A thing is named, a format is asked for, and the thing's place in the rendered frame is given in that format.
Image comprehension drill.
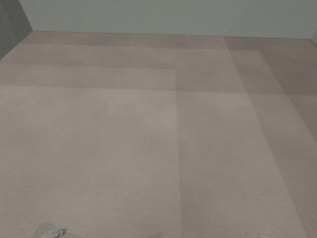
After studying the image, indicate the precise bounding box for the left robot hand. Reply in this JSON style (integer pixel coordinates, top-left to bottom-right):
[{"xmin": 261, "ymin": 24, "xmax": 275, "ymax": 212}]
[{"xmin": 42, "ymin": 227, "xmax": 67, "ymax": 238}]

